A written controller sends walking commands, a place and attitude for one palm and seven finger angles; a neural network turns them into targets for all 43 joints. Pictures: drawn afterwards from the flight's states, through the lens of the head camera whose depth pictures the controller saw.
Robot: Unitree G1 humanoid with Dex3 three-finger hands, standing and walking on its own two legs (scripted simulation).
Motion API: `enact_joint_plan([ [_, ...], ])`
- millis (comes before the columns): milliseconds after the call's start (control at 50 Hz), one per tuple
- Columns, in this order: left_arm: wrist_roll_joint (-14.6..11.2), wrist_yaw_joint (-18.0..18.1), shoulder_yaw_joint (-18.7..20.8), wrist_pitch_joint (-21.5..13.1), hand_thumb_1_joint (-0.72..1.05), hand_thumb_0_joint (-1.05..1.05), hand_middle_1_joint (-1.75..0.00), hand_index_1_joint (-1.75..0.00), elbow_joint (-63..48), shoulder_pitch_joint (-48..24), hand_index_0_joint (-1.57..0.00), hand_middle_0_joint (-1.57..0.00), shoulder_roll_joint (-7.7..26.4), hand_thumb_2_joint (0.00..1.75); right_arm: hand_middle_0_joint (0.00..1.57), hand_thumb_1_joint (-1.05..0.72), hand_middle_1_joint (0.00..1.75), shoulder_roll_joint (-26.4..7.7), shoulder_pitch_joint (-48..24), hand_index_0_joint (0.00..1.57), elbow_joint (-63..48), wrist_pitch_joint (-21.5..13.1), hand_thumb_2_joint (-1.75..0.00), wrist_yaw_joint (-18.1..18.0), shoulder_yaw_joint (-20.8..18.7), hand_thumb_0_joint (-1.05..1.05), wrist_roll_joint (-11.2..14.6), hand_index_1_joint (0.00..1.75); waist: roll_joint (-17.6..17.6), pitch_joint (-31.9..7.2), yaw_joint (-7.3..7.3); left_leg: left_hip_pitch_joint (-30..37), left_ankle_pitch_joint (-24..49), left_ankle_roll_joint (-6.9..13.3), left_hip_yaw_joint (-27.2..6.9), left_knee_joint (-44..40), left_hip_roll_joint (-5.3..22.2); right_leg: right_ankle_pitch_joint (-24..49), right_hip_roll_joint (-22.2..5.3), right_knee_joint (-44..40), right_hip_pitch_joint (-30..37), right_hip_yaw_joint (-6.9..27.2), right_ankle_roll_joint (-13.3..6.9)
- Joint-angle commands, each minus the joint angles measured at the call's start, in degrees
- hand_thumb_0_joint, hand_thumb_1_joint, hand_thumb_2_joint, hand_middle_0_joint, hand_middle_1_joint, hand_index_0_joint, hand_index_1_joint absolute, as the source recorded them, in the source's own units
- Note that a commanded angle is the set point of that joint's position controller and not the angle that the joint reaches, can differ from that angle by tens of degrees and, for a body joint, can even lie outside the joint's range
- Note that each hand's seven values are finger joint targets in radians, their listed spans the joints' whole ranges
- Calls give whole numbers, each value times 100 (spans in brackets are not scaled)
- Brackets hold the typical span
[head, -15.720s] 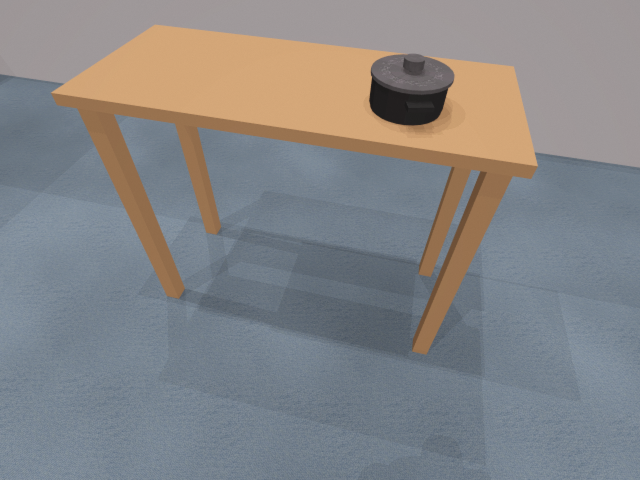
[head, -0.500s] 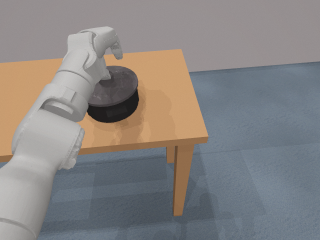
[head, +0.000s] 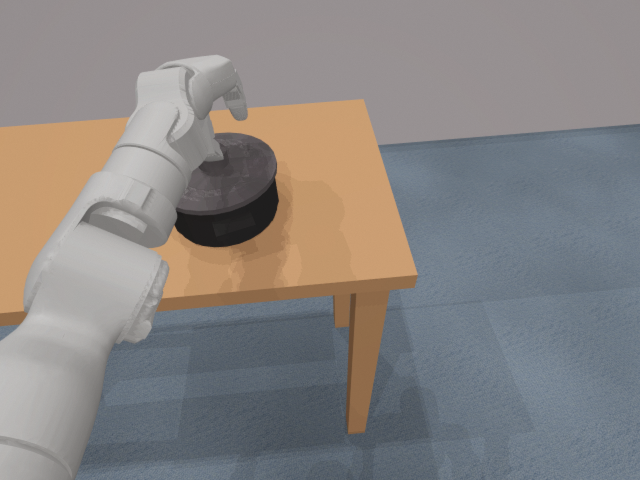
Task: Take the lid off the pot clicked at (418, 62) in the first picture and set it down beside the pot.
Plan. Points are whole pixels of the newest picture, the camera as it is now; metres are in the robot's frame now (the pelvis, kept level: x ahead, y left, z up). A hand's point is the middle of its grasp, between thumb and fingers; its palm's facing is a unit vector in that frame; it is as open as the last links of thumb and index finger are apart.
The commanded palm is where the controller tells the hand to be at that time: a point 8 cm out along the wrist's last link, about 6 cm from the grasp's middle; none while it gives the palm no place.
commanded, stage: move the open hand above the knob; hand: left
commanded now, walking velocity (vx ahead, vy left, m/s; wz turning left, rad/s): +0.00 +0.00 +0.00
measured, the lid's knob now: (212, 157) +0.50 +0.13 +0.16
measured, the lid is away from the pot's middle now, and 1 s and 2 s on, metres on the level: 0.00 0.00 0.00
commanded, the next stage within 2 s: lower the open fingers around the knob in 1.52 s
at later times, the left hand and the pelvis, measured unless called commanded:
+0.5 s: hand (201, 131) +0.48 +0.12 +0.21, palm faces -0.30 -0.08 -0.95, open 10.2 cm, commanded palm +0.47 +0.12 +0.28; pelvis +0.00 +0.00 +0.00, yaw +0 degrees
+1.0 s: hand (196, 131) +0.48 +0.13 +0.21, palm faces -0.30 -0.09 -0.95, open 10.2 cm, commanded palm +0.47 +0.13 +0.28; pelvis +0.00 +0.00 +0.00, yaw +0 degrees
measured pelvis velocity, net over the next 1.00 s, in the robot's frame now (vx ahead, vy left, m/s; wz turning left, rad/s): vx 0.00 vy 0.00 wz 0.00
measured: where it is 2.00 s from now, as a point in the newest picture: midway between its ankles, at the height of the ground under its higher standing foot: outside the picture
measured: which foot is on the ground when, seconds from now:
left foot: down 0.00-1.00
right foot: down 0.00-1.00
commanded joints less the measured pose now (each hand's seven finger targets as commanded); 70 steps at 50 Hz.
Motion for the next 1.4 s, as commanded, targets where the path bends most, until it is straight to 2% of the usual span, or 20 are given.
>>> enact_joint_plan([
  [0,139,223,382,-91,-18,0,-39,-39,-1301,-3451,-66,-66,1214,117,20,-90,30,-745,-132,20,-626,-216,-90,-37,-218,0,-26,30,-445,-2288,15,2487,1810,366,3,213,-185,2874,316,-329,-519,-234,-152],
  [40,129,227,397,42,-18,0,-39,-39,-891,-3130,-66,-66,1201,117,20,-90,30,-778,-115,20,-556,-140,-90,-45,-198,0,-9,30,-725,-1865,-8,2139,1441,357,66,115,-191,2737,304,-407,-538,-254,-123],
  [160,67,194,362,-2,-18,0,-39,-39,-1226,-3307,-66,-66,1159,117,20,-90,30,-777,-179,20,-612,-161,-90,-65,-205,0,-33,30,-500,-2120,19,2317,1723,377,47,181,-209,3069,281,-372,-423,-219,-144],
  [220,129,147,521,55,-18,0,-39,-39,-872,-3078,-66,-66,1466,117,20,-90,30,-775,-212,20,-597,-98,-90,-102,-152,0,-9,30,-915,-1866,13,2019,1389,388,104,120,-235,2993,251,-431,-344,-194,-93],
  [260,84,125,332,88,-18,0,-39,-39,-782,-3127,-66,-66,1177,117,20,-90,30,-804,-183,20,-556,-75,-90,-104,-160,0,-1,30,-708,-1673,-46,1962,1368,359,86,84,-222,2942,261,-441,-482,-240,-119],
  [320,132,100,263,-51,-18,0,-39,-39,-1317,-3659,-66,-66,1237,117,20,-90,30,-750,-223,20,-633,-149,-90,-118,-169,0,-1,30,-556,-2080,-102,2311,1342,391,44,132,-217,2740,268,-427,-526,-196,-115],
  [560,67,156,328,-59,-18,0,-39,-39,-937,-3256,-66,-66,1126,117,20,-90,30,-820,-72,20,-522,-133,-90,-82,-207,0,-21,30,-410,-1944,-44,2229,1575,352,16,146,-196,2808,303,-396,-585,-276,-170],
  [580,120,165,460,-94,-18,0,-39,-39,-1281,-3495,-66,-66,1413,117,20,-90,30,-819,-94,20,-589,-146,-90,-64,-205,0,-24,30,-464,-2276,-13,2337,1610,350,5,144,-200,2843,300,-377,-436,-244,-148],
  [620,158,172,347,-60,-18,0,-39,-39,-926,-3383,-66,-66,1258,117,20,-90,30,-776,-123,20,-544,-136,-90,-86,-187,0,1,30,-566,-1967,-72,2192,1440,371,28,148,-199,2738,293,-394,-579,-239,-140],
  [660,81,174,336,-92,-18,0,-39,-39,-1199,-3419,-66,-66,1125,117,20,-90,30,-792,-88,20,-582,-175,-90,-75,-227,0,-32,30,-388,-2215,-22,2410,1794,361,1,180,-187,2908,309,-360,-525,-268,-166],
  [680,130,168,484,-119,-18,0,-39,-39,-1295,-3366,-66,-66,1407,117,20,-90,30,-802,-110,20,-615,-168,-90,-64,-223,0,-27,30,-448,-2360,15,2443,1812,364,-10,192,-187,2921,306,-345,-439,-235,-148],
  [820,146,158,397,27,-18,0,-39,-39,-827,-3150,-66,-66,1301,117,20,-90,30,-793,-132,20,-572,-82,-90,-78,-180,0,3,30,-737,-1781,-48,2046,1396,368,63,111,-197,2755,295,-417,-532,-254,-115],
  [900,187,134,588,-77,-18,0,-39,-39,-1098,-3495,-66,-66,1656,117,20,-90,30,-789,-85,20,-604,-150,-90,-138,-197,0,-38,30,-624,-2184,-43,2263,1534,411,31,183,-216,2919,282,-415,-410,-196,-129],
  [960,102,70,325,-66,-18,0,-39,-39,-897,-3129,-66,-66,1193,117,20,-90,30,-807,-49,20,-591,-138,-90,-125,-210,0,-15,30,-489,-1954,-68,2219,1706,375,37,175,-202,2964,291,-401,-522,-253,-148],
  [1040,112,39,384,-64,-18,0,-39,-39,-901,-3077,-66,-66,1321,117,20,-90,30,-796,-81,20,-606,-107,-90,-118,-195,0,-7,30,-664,-1829,-74,2143,1406,384,42,148,-209,2699,287,-443,-570,-251,-121],
  [1080,94,47,320,-139,-18,0,-39,-39,-1459,-3533,-66,-66,1321,117,20,-90,30,-812,-103,20,-657,-141,-90,-96,-211,0,-5,30,-326,-2210,-81,2417,1588,359,-18,144,-199,2708,301,-414,-543,-249,-142],
  [1160,12,80,302,-132,-18,0,-39,-39,-1201,-3297,-66,-66,1094,117,20,-90,30,-824,-7,20,-587,-169,-90,-97,-244,0,-14,30,-277,-2004,-73,2421,1775,356,-21,183,-178,2741,320,-406,-663,-312,-181],
  [1180,56,82,413,-180,-18,0,-39,-39,-1481,-3398,-66,-66,1351,117,20,-90,30,-805,-71,20,-654,-184,-90,-77,-230,0,-19,30,-313,-2302,-25,2524,1755,350,-50,173,-192,2697,323,-400,-546,-274,-158],
  [1340,100,179,361,-22,-18,0,-39,-39,-1058,-3270,-66,-66,1234,117,20,-90,30,-787,-148,20,-595,-121,-90,-75,-199,0,2,30,-537,-1891,-44,2275,1300,349,-23,82,-175,2356,324,-450,-677,-293,-155],
  [1380,102,176,449,-119,-18,0,-39,-39,-1522,-3562,-66,-66,1409,117,20,-90,30,-794,-151,20,-665,-173,-90,-79,-204,0,-21,30,-324,-2370,-1,2505,1570,336,-66,103,-189,2569,324,-406,-504,-276,-171],
])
